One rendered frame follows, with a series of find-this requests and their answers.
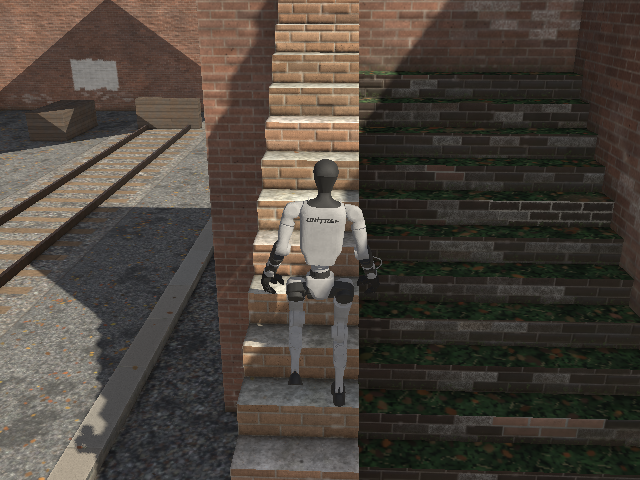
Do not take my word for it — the robot left hand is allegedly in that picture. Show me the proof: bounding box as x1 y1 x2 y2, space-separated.
261 271 284 294

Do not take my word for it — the robot torso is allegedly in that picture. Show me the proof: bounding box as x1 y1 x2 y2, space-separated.
299 197 346 300

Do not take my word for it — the robot left upper arm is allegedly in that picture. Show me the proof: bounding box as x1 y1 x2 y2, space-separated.
275 201 303 256

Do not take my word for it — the left robot forearm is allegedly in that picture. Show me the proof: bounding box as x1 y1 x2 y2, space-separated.
264 241 284 277

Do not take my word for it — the robot right hand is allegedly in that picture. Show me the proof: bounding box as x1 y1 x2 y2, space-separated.
357 273 380 295

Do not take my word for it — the left robot shin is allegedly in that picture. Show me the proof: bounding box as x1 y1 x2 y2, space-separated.
289 310 302 374

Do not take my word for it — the robot right upper arm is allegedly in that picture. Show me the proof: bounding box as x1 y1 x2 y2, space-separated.
345 204 369 260

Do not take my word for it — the right robot forearm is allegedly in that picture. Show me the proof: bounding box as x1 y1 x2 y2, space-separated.
359 245 377 279

